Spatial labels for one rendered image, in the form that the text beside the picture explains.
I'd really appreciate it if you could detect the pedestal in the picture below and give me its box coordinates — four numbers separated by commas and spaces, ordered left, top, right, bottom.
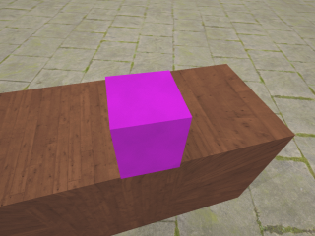
0, 64, 295, 236

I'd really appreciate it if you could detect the carton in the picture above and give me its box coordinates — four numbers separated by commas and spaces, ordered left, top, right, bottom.
105, 70, 192, 179

